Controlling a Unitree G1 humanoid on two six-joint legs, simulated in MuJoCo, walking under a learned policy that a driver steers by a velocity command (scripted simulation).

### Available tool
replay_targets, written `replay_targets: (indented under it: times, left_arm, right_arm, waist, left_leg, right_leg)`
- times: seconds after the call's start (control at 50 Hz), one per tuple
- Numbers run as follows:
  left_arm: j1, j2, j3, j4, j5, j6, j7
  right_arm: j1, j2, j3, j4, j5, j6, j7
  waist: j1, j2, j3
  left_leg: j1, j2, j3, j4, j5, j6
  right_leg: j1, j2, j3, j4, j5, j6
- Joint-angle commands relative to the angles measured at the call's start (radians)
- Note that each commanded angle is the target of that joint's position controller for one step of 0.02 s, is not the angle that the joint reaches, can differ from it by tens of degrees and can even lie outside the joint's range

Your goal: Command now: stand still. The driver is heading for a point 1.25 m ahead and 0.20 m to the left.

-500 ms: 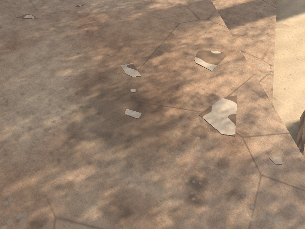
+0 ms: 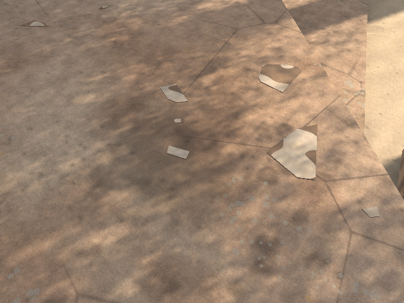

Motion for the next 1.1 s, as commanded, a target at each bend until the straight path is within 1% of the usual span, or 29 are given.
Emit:
replay_targets:
  times: [0.02, 0.22, 0.44, 0.74, 1.1]
  left_arm:
    - [0.007, 0.101, 0.016, -0.013, 0.0, -0.006, 0.004]
    - [0.024, 0.09, 0.009, 0.031, 0.0, -0.006, 0.005]
    - [0.057, 0.077, -0.001, 0.056, 0.0, -0.008, 0.006]
    - [0.098, 0.064, -0.011, 0.064, -0.002, -0.011, 0.008]
    - [0.131, 0.056, -0.015, 0.059, -0.003, -0.013, 0.009]
  right_arm:
    - [0.045, -0.095, -0.016, -0.011, 0.0, -0.006, -0.004]
    - [0.075, -0.079, -0.008, 0.031, 0.0, -0.006, -0.007]
    - [0.113, -0.062, 0.0, 0.058, 0.002, -0.007, -0.007]
    - [0.154, -0.047, 0.006, 0.074, 0.004, -0.007, -0.008]
    - [0.186, -0.036, 0.008, 0.077, 0.006, -0.008, -0.008]
  waist:
    - [0.002, 0.01, -0.016]
    - [0.003, 0.006, 0.004]
    - [0.003, 0.006, 0.016]
    - [0.002, 0.006, 0.02]
    - [0.001, 0.006, 0.023]
  left_leg:
    - [-0.087, 0.024, -0.018, -0.103, 0.175, 0.013]
    - [-0.099, 0.018, -0.012, -0.121, 0.117, 0.013]
    - [-0.109, 0.014, -0.008, -0.128, 0.094, 0.014]
    - [-0.112, 0.012, -0.006, -0.125, 0.106, 0.015]
    - [-0.113, 0.011, -0.004, -0.119, 0.123, 0.015]
  right_leg:
    - [0.08, -0.021, 0.018, -0.061, 0.194, -0.031]
    - [0.066, -0.016, 0.014, -0.08, 0.139, -0.027]
    - [0.053, -0.014, 0.013, -0.087, 0.113, -0.027]
    - [0.046, -0.012, 0.012, -0.085, 0.124, -0.028]
    - [0.045, -0.011, 0.01, -0.078, 0.141, -0.029]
